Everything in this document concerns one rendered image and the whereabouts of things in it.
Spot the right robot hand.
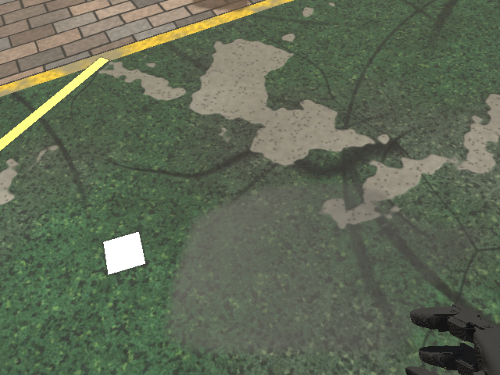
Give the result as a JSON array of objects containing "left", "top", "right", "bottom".
[{"left": 405, "top": 304, "right": 500, "bottom": 375}]

